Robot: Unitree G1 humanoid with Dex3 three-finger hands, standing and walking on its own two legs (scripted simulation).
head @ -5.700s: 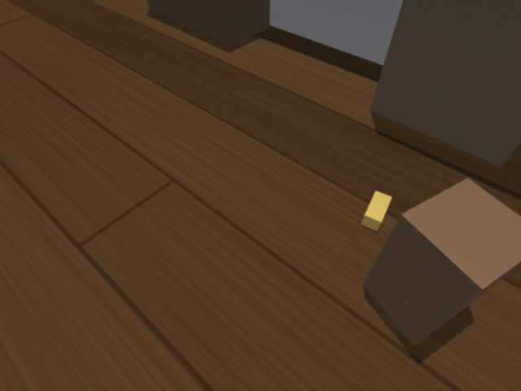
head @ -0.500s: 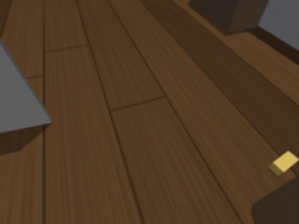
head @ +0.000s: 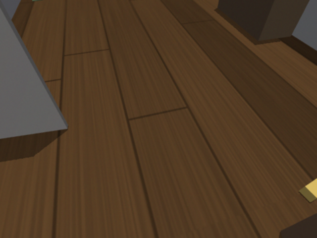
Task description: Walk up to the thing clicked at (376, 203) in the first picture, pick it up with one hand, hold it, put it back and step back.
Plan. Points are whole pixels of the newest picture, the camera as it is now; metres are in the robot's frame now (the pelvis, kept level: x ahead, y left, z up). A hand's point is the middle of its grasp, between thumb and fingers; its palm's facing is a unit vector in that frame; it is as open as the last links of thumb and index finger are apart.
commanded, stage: walk up
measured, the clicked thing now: (316, 188) +0.55 -0.98 -0.74
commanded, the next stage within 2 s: none
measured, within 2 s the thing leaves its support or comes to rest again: neither
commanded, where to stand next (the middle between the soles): +0.87 -0.05 m, yaw -3 degrees
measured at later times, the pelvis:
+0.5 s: pelvis +0.18 +0.02 -0.01, yaw -4 degrees
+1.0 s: pelvis +0.41 -0.02 -0.01, yaw -3 degrees
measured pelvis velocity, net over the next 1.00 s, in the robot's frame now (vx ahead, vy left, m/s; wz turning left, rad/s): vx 0.41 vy -0.02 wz -0.05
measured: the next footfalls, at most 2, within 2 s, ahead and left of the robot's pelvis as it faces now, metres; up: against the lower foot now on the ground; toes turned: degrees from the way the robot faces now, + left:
left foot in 0.10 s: +0.12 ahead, +0.15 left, +0.00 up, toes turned +3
right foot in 0.54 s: +0.38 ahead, -0.13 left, +0.00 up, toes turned -8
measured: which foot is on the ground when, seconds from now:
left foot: up 0.00-0.08, down 0.10-0.60, up 0.62-1.00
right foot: down 0.00-0.12, up 0.14-0.52, down 0.54-1.00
